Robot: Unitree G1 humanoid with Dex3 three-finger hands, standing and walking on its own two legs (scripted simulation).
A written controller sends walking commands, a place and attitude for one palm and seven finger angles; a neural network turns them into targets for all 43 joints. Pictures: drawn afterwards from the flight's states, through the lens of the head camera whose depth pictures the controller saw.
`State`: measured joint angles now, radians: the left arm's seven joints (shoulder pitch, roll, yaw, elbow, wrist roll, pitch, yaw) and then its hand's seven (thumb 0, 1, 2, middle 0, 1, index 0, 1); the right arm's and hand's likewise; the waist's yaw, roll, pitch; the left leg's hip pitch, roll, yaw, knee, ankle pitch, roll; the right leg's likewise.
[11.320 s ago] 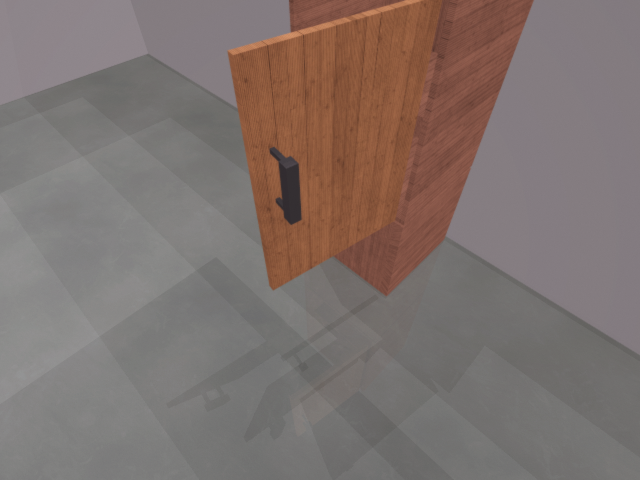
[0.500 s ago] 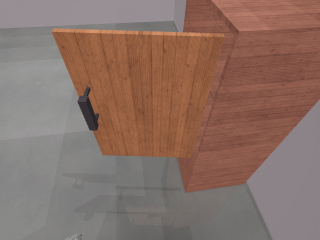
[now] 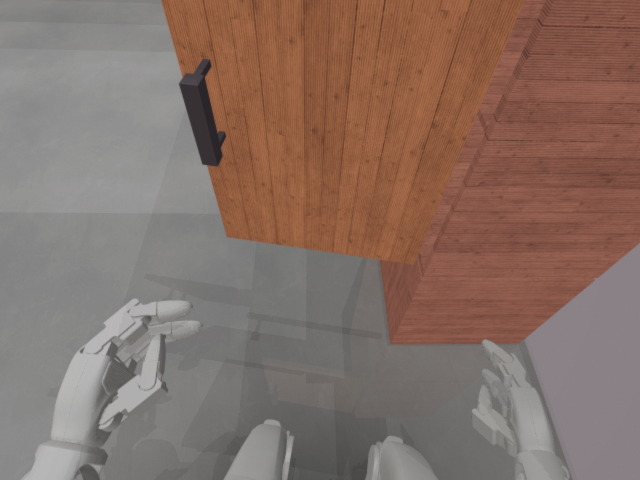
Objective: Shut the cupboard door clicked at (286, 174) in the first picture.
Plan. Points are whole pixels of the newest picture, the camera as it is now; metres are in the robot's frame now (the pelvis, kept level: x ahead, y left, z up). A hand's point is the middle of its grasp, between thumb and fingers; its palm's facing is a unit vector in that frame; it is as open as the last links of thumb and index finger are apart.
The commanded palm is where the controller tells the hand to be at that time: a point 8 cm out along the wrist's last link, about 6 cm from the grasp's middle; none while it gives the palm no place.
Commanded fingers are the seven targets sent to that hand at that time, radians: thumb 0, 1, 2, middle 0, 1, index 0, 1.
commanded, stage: raise the hand and make a fist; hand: left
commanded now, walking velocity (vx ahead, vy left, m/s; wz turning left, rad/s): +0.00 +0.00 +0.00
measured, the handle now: (208, 114) +0.57 +0.24 +0.11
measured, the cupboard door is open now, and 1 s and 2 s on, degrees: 80 80 80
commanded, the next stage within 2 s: bring the fist close to the handle in 1.34 s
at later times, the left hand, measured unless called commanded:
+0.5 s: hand (149, 340) +0.23 +0.21 +0.09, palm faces -0.05 -1.00 -0.04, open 3.3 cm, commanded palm +0.21 +0.26 +0.09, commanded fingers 0.00 0.90 0.90 -1.19 -1.38 -1.19 -1.38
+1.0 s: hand (151, 305) +0.26 +0.21 +0.12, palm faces -0.05 -1.00 -0.06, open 3.1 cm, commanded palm +0.23 +0.26 +0.12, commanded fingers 0.00 0.90 0.90 -1.30 -1.50 -1.30 -1.50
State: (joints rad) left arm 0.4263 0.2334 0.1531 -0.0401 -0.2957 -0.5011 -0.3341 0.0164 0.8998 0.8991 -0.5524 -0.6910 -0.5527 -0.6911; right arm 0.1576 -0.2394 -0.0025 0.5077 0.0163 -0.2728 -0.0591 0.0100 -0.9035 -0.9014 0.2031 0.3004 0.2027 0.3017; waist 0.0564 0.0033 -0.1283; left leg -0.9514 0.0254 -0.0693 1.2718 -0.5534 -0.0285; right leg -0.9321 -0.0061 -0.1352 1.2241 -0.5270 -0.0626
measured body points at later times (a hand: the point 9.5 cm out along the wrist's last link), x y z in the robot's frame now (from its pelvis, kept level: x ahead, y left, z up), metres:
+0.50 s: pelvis +0.02 +0.04 +0.03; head +0.07 +0.05 +0.47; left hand +0.23 +0.26 +0.09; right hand +0.19 -0.21 -0.03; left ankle +0.04 +0.13 -0.63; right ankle +0.05 -0.09 -0.63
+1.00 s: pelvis +0.03 +0.02 +0.04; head +0.07 +0.02 +0.49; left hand +0.25 +0.26 +0.12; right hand +0.20 -0.21 -0.03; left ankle +0.04 +0.13 -0.63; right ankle +0.05 -0.09 -0.63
